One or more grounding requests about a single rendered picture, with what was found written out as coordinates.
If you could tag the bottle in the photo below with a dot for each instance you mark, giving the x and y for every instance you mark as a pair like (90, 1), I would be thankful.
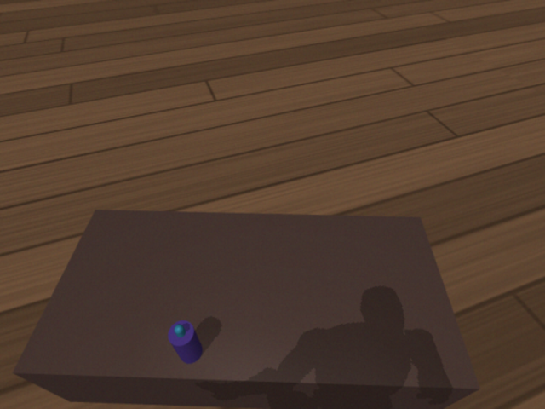
(185, 341)

